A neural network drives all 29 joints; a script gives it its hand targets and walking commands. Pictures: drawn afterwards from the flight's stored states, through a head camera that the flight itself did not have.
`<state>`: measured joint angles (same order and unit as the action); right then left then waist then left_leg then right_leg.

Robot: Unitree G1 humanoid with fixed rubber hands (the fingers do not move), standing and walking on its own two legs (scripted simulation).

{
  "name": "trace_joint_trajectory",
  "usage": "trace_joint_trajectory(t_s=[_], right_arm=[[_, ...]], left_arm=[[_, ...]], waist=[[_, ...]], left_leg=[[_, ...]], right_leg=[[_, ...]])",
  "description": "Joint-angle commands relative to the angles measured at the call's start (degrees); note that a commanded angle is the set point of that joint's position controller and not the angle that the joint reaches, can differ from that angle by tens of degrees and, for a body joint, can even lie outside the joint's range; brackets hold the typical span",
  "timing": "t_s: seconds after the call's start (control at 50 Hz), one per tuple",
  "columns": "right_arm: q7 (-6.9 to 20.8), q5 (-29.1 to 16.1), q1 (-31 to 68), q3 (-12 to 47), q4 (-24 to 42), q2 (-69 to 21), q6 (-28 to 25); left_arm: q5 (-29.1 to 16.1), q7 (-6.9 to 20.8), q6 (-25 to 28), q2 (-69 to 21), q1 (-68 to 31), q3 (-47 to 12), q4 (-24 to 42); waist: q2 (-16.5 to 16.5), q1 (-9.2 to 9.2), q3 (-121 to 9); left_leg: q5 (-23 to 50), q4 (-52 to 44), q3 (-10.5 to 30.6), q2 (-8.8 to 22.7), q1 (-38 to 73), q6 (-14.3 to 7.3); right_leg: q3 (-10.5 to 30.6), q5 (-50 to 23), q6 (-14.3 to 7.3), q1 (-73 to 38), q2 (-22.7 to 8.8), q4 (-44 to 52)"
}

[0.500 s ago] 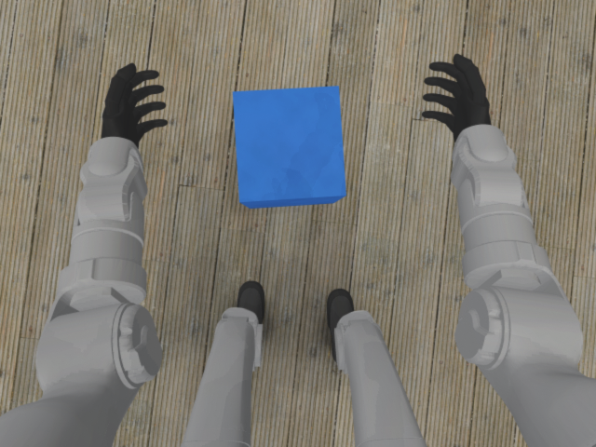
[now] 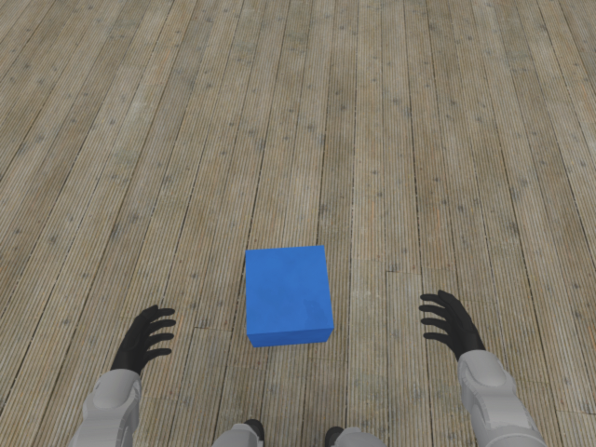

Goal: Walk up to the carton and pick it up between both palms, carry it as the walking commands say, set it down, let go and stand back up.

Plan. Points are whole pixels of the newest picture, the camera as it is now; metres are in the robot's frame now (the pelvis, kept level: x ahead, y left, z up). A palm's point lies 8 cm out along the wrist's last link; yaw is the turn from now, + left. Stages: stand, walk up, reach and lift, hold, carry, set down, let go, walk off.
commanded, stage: let go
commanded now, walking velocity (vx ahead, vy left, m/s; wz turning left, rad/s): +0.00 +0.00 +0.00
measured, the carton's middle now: (287, 298) +0.47 +0.02 -0.65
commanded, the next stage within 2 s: stand in 0.64 s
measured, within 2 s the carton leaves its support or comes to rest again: neither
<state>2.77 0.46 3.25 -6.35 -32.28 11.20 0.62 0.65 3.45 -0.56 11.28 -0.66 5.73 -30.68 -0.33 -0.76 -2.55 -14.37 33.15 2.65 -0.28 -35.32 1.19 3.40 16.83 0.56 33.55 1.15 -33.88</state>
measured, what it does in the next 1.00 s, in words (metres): stands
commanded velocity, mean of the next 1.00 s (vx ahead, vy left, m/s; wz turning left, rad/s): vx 0.00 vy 0.00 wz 0.00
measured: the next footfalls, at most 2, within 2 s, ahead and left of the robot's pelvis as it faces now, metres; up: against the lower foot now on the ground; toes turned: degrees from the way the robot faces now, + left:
none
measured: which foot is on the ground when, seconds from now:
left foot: down 0.00-1.00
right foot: down 0.00-1.00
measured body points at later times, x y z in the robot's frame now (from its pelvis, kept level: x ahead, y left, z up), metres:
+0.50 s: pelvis +0.01 +0.00 +0.02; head +0.02 +0.00 +0.46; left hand +0.19 +0.23 -0.06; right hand +0.19 -0.23 -0.06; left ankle +0.01 +0.13 -0.73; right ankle -0.02 -0.12 -0.73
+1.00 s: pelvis +0.02 +0.01 +0.01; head +0.03 +0.02 +0.46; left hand +0.15 +0.30 -0.09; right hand +0.16 -0.29 -0.08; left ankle +0.01 +0.13 -0.73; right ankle -0.02 -0.12 -0.73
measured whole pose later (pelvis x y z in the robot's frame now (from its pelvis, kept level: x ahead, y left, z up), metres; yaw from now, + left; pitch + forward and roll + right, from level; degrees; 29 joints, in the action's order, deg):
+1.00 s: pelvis +0.02 +0.01 +0.01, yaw +0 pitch -1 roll +0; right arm -1.0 2.3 -10.1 -2.2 -42.9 19.5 0.8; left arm 2.3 -1.2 -1.3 19.9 12.4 2.2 -40.8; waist -1.1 0.1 1.1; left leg -16.4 28.3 2.3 -0.6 -11.3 0.2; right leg 3.6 17.6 1.1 8.5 0.5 -26.7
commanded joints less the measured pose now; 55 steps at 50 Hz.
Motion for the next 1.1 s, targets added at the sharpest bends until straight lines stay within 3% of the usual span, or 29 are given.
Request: trace_joint_trajectory(t_s=[0.0,0.14,0.3,0.5,0.62,0.64,0.68,0.72,0.86,1.08], right_arm=[[-0.12,-0.34,-4.80,0.48,6.80,4.35,-1.66],[0.21,-0.22,-12.66,2.06,12.04,5.66,-0.86],[1.44,-0.17,-14.16,2.08,13.03,6.14,3.88],[1.32,0.25,-14.27,1.72,13.54,6.06,6.44],[-0.01,-0.73,-15.16,2.44,12.50,6.77,4.91],[-2.45,2.01,-11.79,1.47,4.48,12.99,3.40],[-3.48,2.63,-13.44,1.49,2.59,13.13,2.06],[-3.66,2.65,-12.59,1.84,0.63,13.08,1.15],[-3.70,1.94,-11.32,2.15,-4.46,14.80,-0.53],[-4.22,1.60,-11.26,2.71,-10.12,17.31,-0.85]], left_arm=[[-0.16,-0.39,1.72,5.54,5.32,0.05,7.20],[-1.04,0.33,0.81,6.19,11.55,-2.04,11.13],[-0.51,0.94,-4.20,6.60,11.44,-2.47,11.71],[0.11,0.64,-7.13,6.64,12.44,-2.28,12.37],[-0.22,-1.22,-10.14,6.29,11.29,-1.91,13.98],[1.26,-3.87,-6.57,14.26,10.86,-0.33,5.49],[2.04,-4.60,-3.69,13.33,11.53,-0.59,3.95],[1.97,-4.47,-2.21,12.36,10.99,-0.91,2.26],[1.75,-4.49,-0.16,14.52,10.98,-1.41,-3.36],[1.44,-5.07,0.46,16.82,11.34,-2.48,-9.73]], waist=[[0.81,-0.22,-15.34],[-1.40,0.32,-4.44],[-0.84,0.21,4.59],[-0.07,0.18,5.91],[0.89,0.57,3.17],[-2.48,-0.49,4.00],[-1.44,0.73,4.08],[0.38,0.87,4.36],[0.75,0.85,0.30],[0.84,0.89,-0.19]], left_leg=[[18.03,-4.19,-2.75,-2.27,23.54,0.78],[16.33,-9.18,-2.61,-2.73,31.05,-0.09],[10.12,-10.82,-3.47,-3.00,33.72,-0.10],[13.82,-10.40,-2.85,-3.14,35.47,-0.55],[14.32,-9.41,-2.06,-3.47,33.45,-0.23],[9.63,-7.80,-0.83,1.72,25.73,0.99],[1.58,-9.09,0.24,1.75,24.18,0.57],[-2.64,-10.14,1.47,2.19,22.85,-0.12],[10.52,-8.43,2.30,3.47,25.81,-0.93],[17.94,-8.36,2.84,4.30,27.77,-1.27]], right_leg=[[-2.80,-16.97,0.90,-12.30,1.58,6.82],[-2.25,-15.77,1.29,-20.07,1.11,12.79],[-2.95,-9.56,0.77,-22.16,1.08,14.19],[-3.16,-13.50,0.47,-24.88,1.54,13.08],[-3.61,-15.69,0.22,-25.15,1.58,11.96],[-2.05,-8.20,2.08,-21.08,-1.90,11.56],[0.29,-0.39,1.40,-20.64,-2.40,12.14],[0.74,1.26,0.86,-20.16,-2.44,11.85],[1.77,-10.74,0.34,-23.21,-3.64,10.39],[2.12,-16.95,0.13,-25.25,-4.56,10.41]])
